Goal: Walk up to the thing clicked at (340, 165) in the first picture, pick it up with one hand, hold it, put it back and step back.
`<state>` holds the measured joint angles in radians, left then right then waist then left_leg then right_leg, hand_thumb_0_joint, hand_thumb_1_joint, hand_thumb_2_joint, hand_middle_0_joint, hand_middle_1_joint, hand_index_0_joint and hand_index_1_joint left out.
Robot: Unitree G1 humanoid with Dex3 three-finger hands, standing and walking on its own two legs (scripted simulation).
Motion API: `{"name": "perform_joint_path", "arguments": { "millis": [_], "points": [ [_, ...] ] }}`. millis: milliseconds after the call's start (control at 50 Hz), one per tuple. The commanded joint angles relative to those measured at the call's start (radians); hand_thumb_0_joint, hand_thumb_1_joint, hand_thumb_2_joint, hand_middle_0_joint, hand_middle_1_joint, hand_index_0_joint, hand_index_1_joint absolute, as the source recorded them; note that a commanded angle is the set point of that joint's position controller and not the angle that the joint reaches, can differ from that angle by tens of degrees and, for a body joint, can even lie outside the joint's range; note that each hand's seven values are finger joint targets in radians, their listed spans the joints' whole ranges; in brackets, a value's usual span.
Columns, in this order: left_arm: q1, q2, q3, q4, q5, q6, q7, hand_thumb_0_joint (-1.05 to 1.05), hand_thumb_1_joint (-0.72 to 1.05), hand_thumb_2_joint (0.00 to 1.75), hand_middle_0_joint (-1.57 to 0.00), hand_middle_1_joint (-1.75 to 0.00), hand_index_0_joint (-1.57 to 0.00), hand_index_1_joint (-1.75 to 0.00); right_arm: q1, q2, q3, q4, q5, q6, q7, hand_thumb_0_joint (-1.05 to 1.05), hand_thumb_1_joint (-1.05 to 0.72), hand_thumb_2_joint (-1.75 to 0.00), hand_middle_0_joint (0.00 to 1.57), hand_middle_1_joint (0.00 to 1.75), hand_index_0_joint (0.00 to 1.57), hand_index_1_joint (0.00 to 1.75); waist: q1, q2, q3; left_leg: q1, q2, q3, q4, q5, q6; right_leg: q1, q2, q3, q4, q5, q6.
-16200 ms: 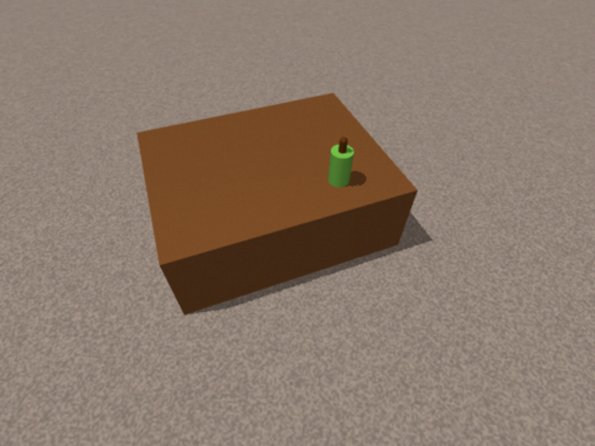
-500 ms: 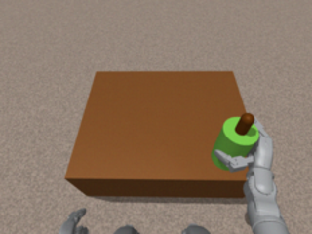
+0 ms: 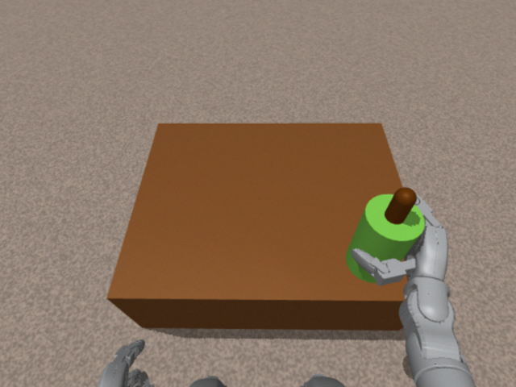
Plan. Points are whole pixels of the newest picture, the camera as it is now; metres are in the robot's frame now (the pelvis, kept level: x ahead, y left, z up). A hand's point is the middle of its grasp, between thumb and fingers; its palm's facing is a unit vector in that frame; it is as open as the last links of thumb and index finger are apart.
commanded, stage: hold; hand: right
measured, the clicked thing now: (385, 231) +0.33 -0.17 +0.05
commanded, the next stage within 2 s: crouch in 1.72 s
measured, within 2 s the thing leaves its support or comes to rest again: neither
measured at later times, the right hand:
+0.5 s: hand (384, 242) +0.32 -0.18 +0.03, palm faces +0.26 +0.97 -0.02, open 11.1 cm
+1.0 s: hand (380, 244) +0.32 -0.17 +0.03, palm faces +0.25 +0.97 -0.02, open 11.1 cm
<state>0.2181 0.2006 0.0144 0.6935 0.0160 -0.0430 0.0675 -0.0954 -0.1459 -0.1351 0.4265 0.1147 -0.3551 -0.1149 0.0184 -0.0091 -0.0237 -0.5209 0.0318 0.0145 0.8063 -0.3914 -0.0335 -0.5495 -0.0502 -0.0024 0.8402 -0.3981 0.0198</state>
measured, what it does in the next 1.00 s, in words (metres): stands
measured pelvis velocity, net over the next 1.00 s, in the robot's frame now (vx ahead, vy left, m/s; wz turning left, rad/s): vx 0.00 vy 0.01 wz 0.00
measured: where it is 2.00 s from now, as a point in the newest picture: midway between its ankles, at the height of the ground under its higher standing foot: outside the picture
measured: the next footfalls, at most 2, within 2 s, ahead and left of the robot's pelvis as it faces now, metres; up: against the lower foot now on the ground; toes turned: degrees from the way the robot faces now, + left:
none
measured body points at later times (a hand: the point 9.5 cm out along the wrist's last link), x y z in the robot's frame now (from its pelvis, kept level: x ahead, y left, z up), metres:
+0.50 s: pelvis +0.00 +0.00 +0.00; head +0.04 +0.00 +0.45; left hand +0.13 +0.25 -0.11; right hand +0.30 -0.23 +0.04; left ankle +0.01 +0.14 -0.70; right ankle +0.02 -0.13 -0.70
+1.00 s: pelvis +0.00 +0.01 +0.00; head +0.04 +0.00 +0.45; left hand +0.13 +0.25 -0.11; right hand +0.30 -0.22 +0.04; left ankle +0.01 +0.14 -0.70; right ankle +0.02 -0.13 -0.70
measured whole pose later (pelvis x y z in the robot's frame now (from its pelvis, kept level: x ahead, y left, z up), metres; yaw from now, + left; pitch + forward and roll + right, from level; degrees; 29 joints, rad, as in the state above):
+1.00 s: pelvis +0.00 +0.01 +0.00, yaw +0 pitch +6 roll +1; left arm 0.22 0.21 0.02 0.70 0.02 -0.04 0.06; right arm -0.10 -0.14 -0.14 0.46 0.12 -0.38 -0.11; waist 0.02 -0.01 -0.03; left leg -0.53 0.03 0.02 0.82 -0.39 -0.03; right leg -0.55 -0.05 0.00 0.84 -0.39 0.03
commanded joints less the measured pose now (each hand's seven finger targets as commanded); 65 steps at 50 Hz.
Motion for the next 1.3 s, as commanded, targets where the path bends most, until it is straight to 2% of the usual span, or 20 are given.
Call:
{"name": "perform_joint_path", "arguments": {
  "millis": [0,40,140,180,240,420,540,600,620,660,700,820,840,860,880,900,980,1140,1160,1280],
  "points": [
    [-0.02,0.112,0.034,-0.121,0.0,-0.041,0.006,0.0,0.89,0.9,-0.2,-0.3,-0.2,-0.3,-0.437,-0.134,-0.055,-0.407,0.026,-0.146,-0.002,0.0,-0.09,-1.33,1.28,1.46,1.33,1.46,0.003,-0.03,-0.358,0.132,-0.032,0.011,-0.102,0.289,0.028,0.178,0.029,-0.01,-0.115,0.256,-0.018],
    [-0.018,0.132,0.043,-0.109,0.0,-0.039,0.009,0.0,0.89,0.89,-0.2,-0.3,-0.2,-0.3,-0.372,-0.126,-0.051,-0.315,0.024,-0.138,0.002,0.0,-0.08,-1.33,1.28,1.46,1.33,1.46,0.008,-0.023,-0.312,0.105,-0.035,0.017,-0.096,0.281,0.03,0.167,0.026,-0.005,-0.123,0.258,-0.015],
    [-0.018,0.133,0.043,-0.123,0.0,-0.04,0.002,0.0,0.89,0.89,-0.2,-0.3,-0.2,-0.3,-0.371,-0.135,-0.053,-0.364,0.023,-0.148,0.001,0.0,-0.09,-1.33,1.28,1.46,1.33,1.46,-0.009,-0.057,-0.349,0.113,-0.036,0.02,-0.092,0.269,0.035,0.19,0.026,-0.001,-0.128,0.263,-0.007],
    [-0.019,0.135,0.048,-0.116,0.001,-0.043,0.002,0.0,0.89,0.89,-0.2,-0.3,-0.2,-0.3,-0.363,-0.102,-0.023,-0.334,0.025,-0.143,0.008,0.0,-0.1,-1.32,1.28,1.45,1.33,1.45,0.009,-0.033,-0.334,0.107,-0.037,0.019,-0.094,0.286,0.03,0.187,0.026,-0.003,-0.12,0.271,-0.012],
    [-0.024,0.133,0.046,-0.121,-0.001,-0.041,0.005,0.0,0.89,0.9,-0.2,-0.3,-0.2,-0.3,-0.376,-0.144,-0.066,-0.365,0.028,-0.144,0.002,0.0,-0.09,-1.34,1.29,1.47,1.34,1.47,0.002,-0.034,-0.335,0.115,-0.035,0.013,-0.104,0.271,0.029,0.172,0.031,-0.008,-0.117,0.243,-0.018],
    [-0.028,0.137,0.046,-0.117,-0.001,-0.044,0.006,0.0,0.9,0.89,-0.2,-0.3,-0.2,-0.3,-0.391,-0.116,-0.046,-0.327,0.031,-0.151,0.013,0.0,-0.11,-1.32,1.28,1.45,1.33,1.45,0.013,-0.02,-0.319,0.101,-0.034,0.013,-0.092,0.287,0.028,0.166,0.028,-0.008,-0.112,0.258,-0.019],
    [-0.024,0.144,0.051,-0.121,-0.001,-0.045,0.003,0.0,0.89,0.9,-0.2,-0.3,-0.2,-0.3,-0.416,-0.142,-0.055,-0.372,0.027,-0.152,0.008,0.0,-0.13,-1.33,1.28,1.45,1.33,1.45,0.003,-0.053,-0.364,0.115,-0.036,0.016,-0.09,0.283,0.033,0.192,0.026,-0.002,-0.121,0.267,-0.011],
    [-0.033,0.139,0.047,-0.123,0.0,-0.047,0.003,0.0,0.89,0.9,-0.2,-0.3,-0.21,-0.3,-0.397,-0.12,-0.043,-0.359,0.032,-0.15,0.011,0.0,-0.11,-1.33,1.28,1.45,1.33,1.45,0.003,-0.043,-0.349,0.118,-0.034,0.014,-0.096,0.281,0.03,0.185,0.029,-0.008,-0.12,0.255,-0.016],
    [-0.022,0.136,0.046,-0.117,-0.001,-0.044,0.004,0.0,0.89,0.9,-0.2,-0.3,-0.2,-0.3,-0.398,-0.15,-0.072,-0.366,0.029,-0.152,0.006,0.0,-0.12,-1.33,1.28,1.45,1.33,1.45,-0.001,-0.039,-0.367,0.127,-0.034,0.014,-0.092,0.302,0.031,0.193,0.028,-0.005,-0.115,0.279,-0.015],
    [-0.017,0.142,0.051,-0.11,0.0,-0.041,0.003,0.0,0.9,0.89,-0.2,-0.3,-0.21,-0.29,-0.335,-0.116,-0.052,-0.299,0.031,-0.145,0.013,0.0,-0.13,-1.32,1.28,1.44,1.33,1.44,0.001,-0.014,-0.335,0.121,-0.035,0.018,-0.087,0.319,0.03,0.173,0.027,-0.005,-0.114,0.306,-0.015],
    [-0.018,0.133,0.043,-0.12,0.0,-0.04,0.003,0.0,0.89,0.89,-0.2,-0.3,-0.2,-0.3,-0.417,-0.133,-0.054,-0.357,0.029,-0.155,0.012,0.0,-0.11,-1.32,1.27,1.45,1.32,1.45,0.006,-0.026,-0.344,0.122,-0.033,0.013,-0.093,0.307,0.029,0.179,0.029,-0.008,-0.112,0.283,-0.018],
    [-0.036,0.138,0.043,-0.127,0.0,-0.038,0.003,0.0,0.89,0.89,-0.2,-0.3,-0.2,-0.3,-0.408,-0.15,-0.068,-0.347,0.026,-0.154,0.009,0.0,-0.13,-1.31,1.27,1.43,1.32,1.43,-0.001,-0.035,-0.335,0.116,-0.031,0.006,-0.107,0.253,0.031,0.171,0.032,-0.012,-0.123,0.218,-0.019],
    [-0.038,0.137,0.043,-0.12,0.001,-0.04,0.003,0.0,0.9,0.89,-0.2,-0.3,-0.21,-0.29,-0.377,-0.107,-0.033,-0.292,0.025,-0.151,0.013,0.0,-0.13,-1.31,1.27,1.43,1.31,1.43,0.007,-0.03,-0.312,0.102,-0.034,0.012,-0.104,0.253,0.03,0.168,0.031,-0.011,-0.123,0.22,-0.017],
    [-0.031,0.135,0.043,-0.122,0.001,-0.041,0.003,0.0,0.9,0.89,-0.2,-0.3,-0.21,-0.3,-0.43,-0.137,-0.059,-0.363,0.027,-0.159,0.007,0.0,-0.14,-1.31,1.27,1.43,1.32,1.43,0.005,-0.031,-0.345,0.115,-0.033,0.01,-0.102,0.26,0.031,0.174,0.03,-0.007,-0.122,0.226,-0.018],
    [-0.032,0.135,0.044,-0.121,0.0,-0.044,0.003,0.0,0.89,0.89,-0.2,-0.3,-0.2,-0.3,-0.384,-0.097,-0.025,-0.309,0.026,-0.151,0.012,0.0,-0.11,-1.32,1.27,1.44,1.31,1.44,0.007,-0.023,-0.351,0.122,-0.033,0.01,-0.1,0.282,0.029,0.18,0.032,-0.01,-0.116,0.247,-0.017],
    [-0.031,0.135,0.043,-0.121,0.002,-0.044,0.004,0.0,0.89,0.89,-0.2,-0.3,-0.21,-0.3,-0.397,-0.131,-0.057,-0.338,0.026,-0.154,0.008,0.0,-0.11,-1.32,1.27,1.44,1.32,1.44,0.003,-0.03,-0.343,0.118,-0.032,0.011,-0.098,0.285,0.029,0.177,0.03,-0.009,-0.115,0.251,-0.019],
    [-0.027,0.136,0.044,-0.12,0.004,-0.041,0.0,0.0,0.89,0.89,-0.2,-0.3,-0.2,-0.3,-0.4,-0.139,-0.07,-0.326,0.026,-0.161,0.007,0.0,-0.09,-1.32,1.27,1.45,1.32,1.45,-0.002,-0.022,-0.33,0.117,-0.032,0.01,-0.097,0.268,0.03,0.154,0.032,-0.01,-0.117,0.237,-0.02],
    [-0.047,0.138,0.04,-0.132,0.003,-0.044,-0.002,0.0,0.9,0.89,-0.2,-0.3,-0.21,-0.3,-0.436,-0.129,-0.042,-0.352,0.023,-0.171,0.001,0.0,-0.1,-1.31,1.26,1.43,1.31,1.43,0.004,-0.052,-0.332,0.09,-0.035,0.013,-0.099,0.203,0.035,0.162,0.029,-0.006,-0.13,0.171,-0.014],
    [-0.042,0.141,0.044,-0.128,0.004,-0.047,0.0,0.0,0.89,0.89,-0.2,-0.3,-0.21,-0.3,-0.411,-0.098,-0.018,-0.315,0.02,-0.166,0.003,0.0,-0.1,-1.31,1.26,1.43,1.31,1.43,0.011,-0.035,-0.332,0.078,-0.039,0.018,-0.096,0.205,0.034,0.165,0.027,-0.003,-0.131,0.176,-0.014],
    [-0.043,0.139,0.043,-0.122,0.007,-0.048,0.0,0.0,0.9,0.89,-0.2,-0.3,-0.21,-0.29,-0.386,-0.12,-0.05,-0.297,0.023,-0.168,0.001,0.0,-0.1,-1.32,1.27,1.45,1.32,1.45,0.004,-0.023,-0.321,0.08,-0.037,0.016,-0.091,0.22,0.031,0.143,0.029,-0.005,-0.117,0.189,-0.018]
  ]
}}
